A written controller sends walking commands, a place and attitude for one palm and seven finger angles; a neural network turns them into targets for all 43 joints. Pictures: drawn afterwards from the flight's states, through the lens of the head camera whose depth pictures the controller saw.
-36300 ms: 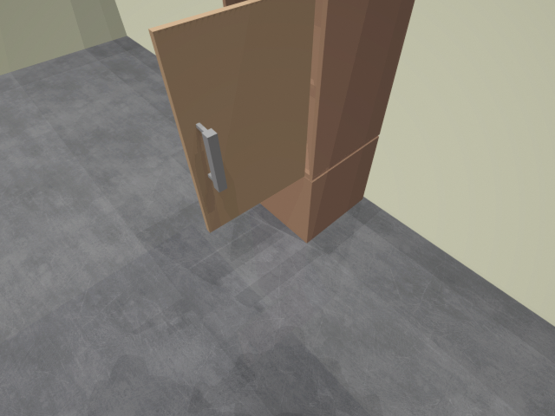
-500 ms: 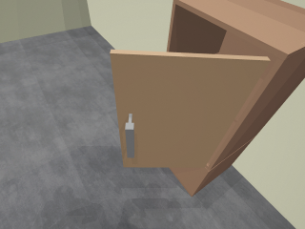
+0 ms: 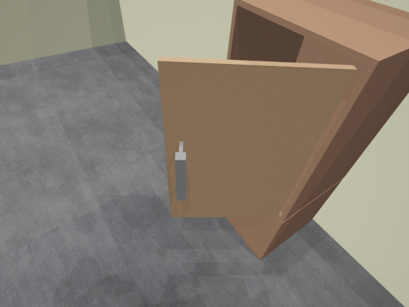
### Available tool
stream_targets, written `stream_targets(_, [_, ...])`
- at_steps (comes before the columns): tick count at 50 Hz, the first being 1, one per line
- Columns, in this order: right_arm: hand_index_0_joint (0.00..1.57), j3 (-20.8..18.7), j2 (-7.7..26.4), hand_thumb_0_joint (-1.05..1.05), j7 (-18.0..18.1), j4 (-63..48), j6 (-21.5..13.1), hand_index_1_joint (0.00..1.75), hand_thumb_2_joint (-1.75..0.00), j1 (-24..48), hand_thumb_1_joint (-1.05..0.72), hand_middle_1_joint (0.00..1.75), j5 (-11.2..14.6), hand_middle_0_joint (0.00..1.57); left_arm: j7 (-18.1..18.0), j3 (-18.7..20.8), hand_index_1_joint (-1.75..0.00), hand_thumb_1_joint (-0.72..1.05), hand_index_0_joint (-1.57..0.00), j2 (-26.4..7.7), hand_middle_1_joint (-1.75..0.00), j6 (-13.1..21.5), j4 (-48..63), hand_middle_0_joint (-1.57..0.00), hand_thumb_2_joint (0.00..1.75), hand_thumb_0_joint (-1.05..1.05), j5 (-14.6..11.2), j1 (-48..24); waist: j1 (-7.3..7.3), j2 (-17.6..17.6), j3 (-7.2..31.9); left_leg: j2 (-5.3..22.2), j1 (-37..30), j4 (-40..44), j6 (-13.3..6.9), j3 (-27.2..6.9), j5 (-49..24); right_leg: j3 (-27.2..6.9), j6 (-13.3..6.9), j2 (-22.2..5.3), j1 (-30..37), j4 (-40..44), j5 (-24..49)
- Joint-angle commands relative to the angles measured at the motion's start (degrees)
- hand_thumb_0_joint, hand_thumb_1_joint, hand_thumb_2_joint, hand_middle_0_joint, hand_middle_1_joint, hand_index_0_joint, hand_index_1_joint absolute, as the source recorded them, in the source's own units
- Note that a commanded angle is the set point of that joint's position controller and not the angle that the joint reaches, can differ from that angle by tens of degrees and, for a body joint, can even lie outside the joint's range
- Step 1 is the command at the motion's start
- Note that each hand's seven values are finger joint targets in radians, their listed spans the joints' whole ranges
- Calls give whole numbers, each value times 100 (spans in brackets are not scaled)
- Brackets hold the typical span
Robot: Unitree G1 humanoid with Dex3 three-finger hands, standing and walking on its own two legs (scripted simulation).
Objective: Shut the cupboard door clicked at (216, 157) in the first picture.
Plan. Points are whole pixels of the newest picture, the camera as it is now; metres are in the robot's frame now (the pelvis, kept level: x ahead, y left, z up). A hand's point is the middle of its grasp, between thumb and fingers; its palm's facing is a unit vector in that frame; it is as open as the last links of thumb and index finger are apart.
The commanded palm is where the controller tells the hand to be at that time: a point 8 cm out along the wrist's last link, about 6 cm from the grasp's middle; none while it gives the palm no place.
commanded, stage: look again from close up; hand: left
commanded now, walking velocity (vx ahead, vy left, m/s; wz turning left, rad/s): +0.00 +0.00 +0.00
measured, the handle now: (181, 171) +0.45 +0.10 -0.04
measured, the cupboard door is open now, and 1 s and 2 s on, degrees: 57 57 57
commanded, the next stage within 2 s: shuffle to correct the standing spot in 0.04 s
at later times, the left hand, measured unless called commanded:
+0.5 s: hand out of the picture -0.09 +0.13 -0.17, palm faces +0.07 -0.99 -0.15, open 7.4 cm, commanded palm none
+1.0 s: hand out of the picture -0.02 +0.12 -0.17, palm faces +0.10 -0.98 -0.14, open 7.3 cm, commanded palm none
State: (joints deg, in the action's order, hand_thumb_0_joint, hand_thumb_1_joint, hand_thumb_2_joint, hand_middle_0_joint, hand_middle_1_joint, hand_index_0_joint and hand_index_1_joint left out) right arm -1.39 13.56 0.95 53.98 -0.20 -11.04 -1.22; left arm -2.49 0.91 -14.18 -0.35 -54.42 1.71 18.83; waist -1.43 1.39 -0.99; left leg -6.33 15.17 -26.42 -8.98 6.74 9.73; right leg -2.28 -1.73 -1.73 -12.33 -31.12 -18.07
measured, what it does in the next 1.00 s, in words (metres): steps on the spot: left foot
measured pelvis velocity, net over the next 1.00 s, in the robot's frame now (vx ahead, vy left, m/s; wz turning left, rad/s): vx -0.05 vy -0.06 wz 0.09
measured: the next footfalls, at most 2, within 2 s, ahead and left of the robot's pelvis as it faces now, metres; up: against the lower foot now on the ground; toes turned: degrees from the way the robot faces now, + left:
left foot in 0.70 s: +0.02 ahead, +0.03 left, +0.00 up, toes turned +12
right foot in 1.20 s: +0.01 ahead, -0.27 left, +0.00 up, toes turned +2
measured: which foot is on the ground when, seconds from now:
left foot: down 0.00-0.56, up 0.58-0.68, down 0.70-1.00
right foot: down 0.00-0.72, up 0.74-1.00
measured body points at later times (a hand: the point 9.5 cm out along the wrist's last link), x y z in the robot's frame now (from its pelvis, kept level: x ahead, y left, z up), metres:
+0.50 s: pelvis -0.03 -0.03 +0.01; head -0.04 +0.00 +0.46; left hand -0.09 +0.19 -0.16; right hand -0.01 -0.27 -0.13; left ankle +0.06 +0.02 -0.73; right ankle +0.00 -0.16 -0.73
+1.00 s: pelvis -0.05 -0.06 +0.02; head -0.05 -0.02 +0.47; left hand -0.03 +0.18 -0.15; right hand -0.08 -0.28 -0.12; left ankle -0.01 +0.02 -0.73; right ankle -0.02 -0.25 -0.66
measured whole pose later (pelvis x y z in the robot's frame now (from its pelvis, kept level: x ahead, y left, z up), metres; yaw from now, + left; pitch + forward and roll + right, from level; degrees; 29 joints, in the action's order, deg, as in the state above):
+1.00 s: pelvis -0.05 -0.06 +0.02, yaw +5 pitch +1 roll -4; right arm -2.8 5.2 2.6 62.2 -0.8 -22.4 -2.1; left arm 0.0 3.8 -11.7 -3.8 -54.7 1.9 16.7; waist 2.5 1.6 1.1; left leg 3.1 15.8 -23.6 -3.4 5.4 8.9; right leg -0.8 2.1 -3.6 -27.8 -52.7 -14.2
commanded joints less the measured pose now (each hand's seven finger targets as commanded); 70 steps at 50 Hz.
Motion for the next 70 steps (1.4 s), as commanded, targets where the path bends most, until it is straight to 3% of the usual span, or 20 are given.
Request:
stream_targets(1, [20, -251, 978, 0, 49, -291, -143, 30, -90, -41, -90, 30, 63, 20, -42, 124, -30, 90, -20, -703, -30, 61, 195, -20, 90, 0, -6, 386, 119, -462, -1, 1399, -357, 1321, 1376, -1862, 753, -255, -197, -189, -188, 541, 255])
stream_targets(5, [20, -216, 964, 0, -5, -199, -111, 30, -90, 125, -90, 30, 55, 20, 10, 76, -30, 90, -20, -753, -30, 104, 112, -20, 90, 0, 9, 396, 39, -126, -174, 1331, -71, 1229, 714, -1649, 1027, -261, -125, -299, -25, 883, 454])
stream_targets(19, [20, -282, 758, 0, 102, 371, 85, 30, -90, -352, -90, 30, 14, 20, 84, 33, -30, 90, -20, -131, -30, -222, -298, -20, 90, 0, 26, 1299, 33, -499, -273, 1682, 636, 2023, 890, -2171, 2320, 368, 31, 88, 228, 481, -72])
stream_targets(24, [20, -326, 482, 0, 151, 468, 155, 30, -90, -543, -90, 30, -2, 20, 67, 129, -30, 90, -20, -30, -30, -244, -341, -20, 90, 0, 20, 1565, 53, -238, -428, 1232, 910, 1532, 1153, -1637, 2115, 218, -102, 5, 308, 1177, -330])
stream_targets(28, [20, -286, -152, 0, 171, 539, 201, 30, -90, -1009, -90, 30, 4, 20, -1, 196, -30, 90, -20, -175, -30, -193, -119, -20, 90, 0, -3, 895, 363, 1084, -408, 456, 157, -1639, 1051, -240, 902, -853, -853, -1186, -1202, 2279, -1669])
stream_targets(31, [20, -305, -310, 0, 137, 628, 206, 30, -90, -1464, -90, 30, 40, 20, -35, 205, -30, 90, -20, -150, -30, -158, 173, -20, 90, 0, 17, 1, 661, 531, -300, 756, -224, -2496, 976, -193, 1446, -336, -910, -1179, -1722, 2061, -1046])
stream_targets(33, [20, -260, -437, 0, 98, 698, 150, 30, -90, -1722, -90, 30, 39, 20, -16, 200, -30, 90, -20, -136, -30, -171, 94, -20, 90, 0, 28, 68, 667, 320, -513, 888, -621, -984, 958, -173, 1299, -183, -679, -969, -1961, 1353, -1447])
stream_targets(34, [20, -220, -386, 0, 103, 736, 92, 30, -90, -1824, -90, 30, 12, 20, 15, 162, -30, 90, -20, -31, -30, -195, 20, -20, 90, 0, 3, 307, 578, -231, -684, 957, -739, -23, 950, -327, 1318, -12, -514, -629, -2091, 643, -1636])
stream_targets(36, [20, -352, 377, 0, 231, 637, -5, 30, -90, -2036, -90, 30, -84, 20, 103, 141, -30, 90, -20, 308, -30, -205, 138, -20, 90, 0, 6, 561, 544, -1919, -1058, 2986, 111, 2004, 200, -3643, 3410, 514, 70, 171, -2692, -1867, -1053])
stream_targets(37, [20, -386, 544, 0, 272, 572, -3, 30, -90, -1757, -90, 30, -92, 20, 169, 212, -30, 90, -20, 141, -30, -217, 179, -20, 90, 0, 54, 447, 355, -1183, -1232, 3202, 816, 2246, -51, -3549, 3387, -78, 54, -172, -2379, -2591, -557])
stream_targets(41, [20, -274, 185, 0, 292, 482, -190, 30, -90, -1178, -90, 30, -22, 20, 227, 295, -30, 90, -20, 168, -30, -252, -20, -20, 90, 0, 59, 567, 61, -339, -516, 2493, 624, 1888, 432, -2413, 2009, -306, 260, -142, -2212, -3394, 555])
stream_targets(50, [20, -463, 377, 0, 202, 657, -88, 30, -90, -1606, -90, 30, -115, 20, 315, 283, -30, 90, -20, 226, -30, -285, 386, -20, 90, 0, -4, -411, 495, -1087, -440, 2272, 138, 1841, 361, -1733, 2100, 458, 417, -243, -1689, -1191, 48])
stream_targets(55, [20, -595, 668, 0, 156, 601, -17, 30, -90, -1311, -90, 30, -128, 20, 363, 331, -30, 90, -20, 131, -30, -251, 318, -20, 90, 0, -43, -167, 342, -1142, -169, 2215, 491, 1627, 514, -1531, 1906, 819, 305, -2, -266, 226, -85])
stream_targets(57, [20, -577, 533, 0, 139, 573, 26, 30, -90, -1162, -90, 30, -113, 20, 336, 371, -30, 90, -20, -21, -30, -210, 58, -20, 90, 0, -50, 499, 65, -593, 75, 1773, 835, 874, 816, -1054, 1823, 985, 209, 185, 843, 1149, 255])
stream_targets(58, [20, -524, 279, 0, 131, 521, 44, 30, -90, -1112, -90, 30, -56, 20, 270, 407, -30, 90, -20, -241, -30, -174, -48, -20, 90, 0, -29, 825, -92, 71, 166, 1400, 1541, -184, 969, -618, 1962, 364, -35, -437, 1488, 1569, -62])
stream_targets(59, [20, -402, -238, 0, 125, 379, 36, 30, -90, -1092, -90, 30, 0, 20, 172, 463, -30, 90, -20, -675, -30, -156, -31, -20, 90, 0, 44, 856, -128, 1621, 1, 762, 2663, -1734, 1206, 157, 2362, -1198, -525, -1620, 1709, 2144, -1103])
stream_targets(61, [20, -376, -159, 0, 40, 160, 59, 30, -90, -636, -90, 30, -41, 20, 129, 414, -30, 90, -20, -604, -30, -127, 160, -20, 90, 0, 22, 280, 44, 711, -489, 935, 2596, -3304, 1013, -383, 2060, -1138, -937, -1801, 450, 2377, -1200])
stream_targets(64, [20, -401, 22, 0, -39, 306, 77, 30, -90, -817, -90, 30, -50, 20, 90, 343, -30, 90, -20, -297, -30, 73, 143, -20, 90, 0, 21, -220, 308, 1054, -402, 1182, 2036, -3430, 1070, -268, 1459, -293, -854, -1295, 155, 1923, -145])
stream_targets(69, [20, -272, -265, 0, -16, 358, -102, 30, -90, -1038, -90, 30, -30, 20, 122, 240, -30, 90, -20, -238, -30, 52, -87, -20, 90, 0, -12, 56, 395, 546, -218, 798, -264, -418, 1112, 327, 355, 142, -589, -872, -383, 648, 1157])
stream_targets(70, [20, -304, -38, 0, 24, 491, -154, 30, -90, -1484, -90, 30, -31, 20, 136, 209, -30, 90, -20, -43, -30, 36, -91, -20, 90, 0, -36, 157, 528, -126, -15, 1054, -1104, 124, 1089, -93, -4, 310, -389, -633, -681, -166, 971])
